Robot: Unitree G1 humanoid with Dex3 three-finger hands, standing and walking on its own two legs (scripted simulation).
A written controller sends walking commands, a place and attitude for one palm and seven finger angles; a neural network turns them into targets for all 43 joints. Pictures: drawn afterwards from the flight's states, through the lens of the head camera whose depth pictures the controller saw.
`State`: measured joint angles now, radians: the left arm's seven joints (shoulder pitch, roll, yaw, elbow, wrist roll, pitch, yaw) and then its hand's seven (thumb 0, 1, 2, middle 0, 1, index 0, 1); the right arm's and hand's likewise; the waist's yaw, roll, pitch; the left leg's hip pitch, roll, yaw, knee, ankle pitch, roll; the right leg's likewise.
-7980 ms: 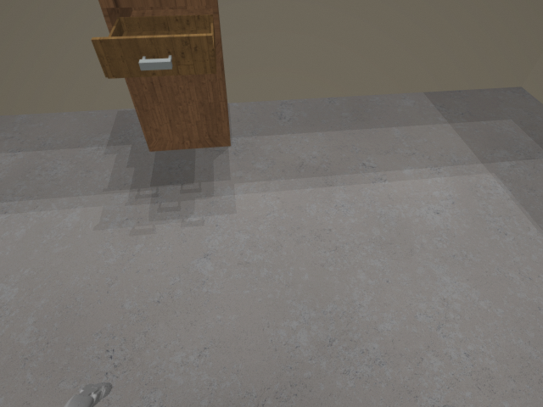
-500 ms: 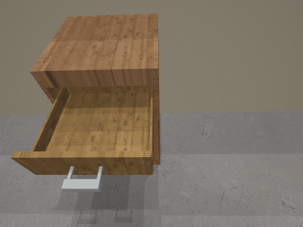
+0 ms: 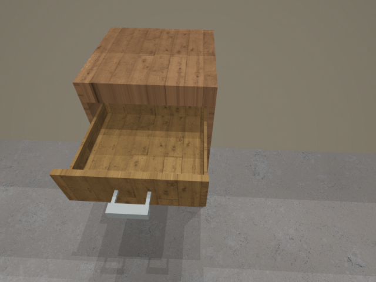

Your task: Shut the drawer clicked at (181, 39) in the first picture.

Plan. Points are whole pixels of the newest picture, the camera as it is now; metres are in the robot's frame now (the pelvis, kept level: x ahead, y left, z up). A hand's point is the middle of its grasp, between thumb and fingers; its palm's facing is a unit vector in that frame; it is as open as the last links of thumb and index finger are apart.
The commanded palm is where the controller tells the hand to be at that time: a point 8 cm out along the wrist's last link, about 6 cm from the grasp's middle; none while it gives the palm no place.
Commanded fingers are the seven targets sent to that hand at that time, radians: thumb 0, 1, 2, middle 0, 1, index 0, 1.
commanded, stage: come to a stop and stand still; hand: left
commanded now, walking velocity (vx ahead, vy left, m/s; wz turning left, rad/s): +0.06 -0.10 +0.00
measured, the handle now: (130, 202) +0.33 +0.19 -0.10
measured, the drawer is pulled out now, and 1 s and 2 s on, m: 0.30 0.30 0.30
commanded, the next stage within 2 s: look again from close up in 0.36 s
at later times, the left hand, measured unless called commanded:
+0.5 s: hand out of the picture -0.02 +0.13 -0.18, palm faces -0.01 -0.99 -0.15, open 7.4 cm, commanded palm none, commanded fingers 0.00 0.90 0.90 -0.20 -0.30 -0.20 -0.30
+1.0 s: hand out of the picture -0.01 +0.20 -0.18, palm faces -0.02 -0.98 -0.18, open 7.4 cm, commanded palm none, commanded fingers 0.00 0.90 0.90 -0.20 -0.30 -0.20 -0.30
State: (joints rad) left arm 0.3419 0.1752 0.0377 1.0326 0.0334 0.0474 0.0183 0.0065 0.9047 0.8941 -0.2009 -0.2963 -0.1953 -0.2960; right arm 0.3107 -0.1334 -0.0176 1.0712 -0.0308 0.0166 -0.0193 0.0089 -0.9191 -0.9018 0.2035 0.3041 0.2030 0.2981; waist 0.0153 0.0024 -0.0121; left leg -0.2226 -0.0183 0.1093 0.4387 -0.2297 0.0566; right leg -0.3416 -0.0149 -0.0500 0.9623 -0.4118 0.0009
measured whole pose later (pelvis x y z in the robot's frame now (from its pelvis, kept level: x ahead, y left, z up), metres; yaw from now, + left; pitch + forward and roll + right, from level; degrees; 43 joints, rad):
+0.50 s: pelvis -0.01 -0.02 +0.00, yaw -2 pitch -1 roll +0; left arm 0.32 0.09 -0.03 1.14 0.01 -0.03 0.05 0.02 0.91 0.89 -0.21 -0.30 -0.20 -0.30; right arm 0.27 -0.13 0.01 1.16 0.00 0.00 -0.04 0.01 -0.93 -0.90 0.20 0.30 0.20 0.30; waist -0.01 0.01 0.04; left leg -0.23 0.04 0.06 0.52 -0.26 0.00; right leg -0.05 0.05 -0.06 0.39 -0.32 -0.05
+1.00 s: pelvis -0.02 +0.03 +0.00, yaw -2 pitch +0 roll +0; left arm 0.31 0.18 -0.02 1.05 0.01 0.00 0.04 0.01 0.90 0.89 -0.20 -0.30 -0.19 -0.30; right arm 0.30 -0.15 0.01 1.07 -0.01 -0.02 -0.02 0.01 -0.92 -0.90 0.20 0.30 0.20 0.30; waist 0.00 -0.02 0.02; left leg -0.26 -0.03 0.07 0.51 -0.25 0.07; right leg -0.13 -0.02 -0.04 0.48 -0.34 0.01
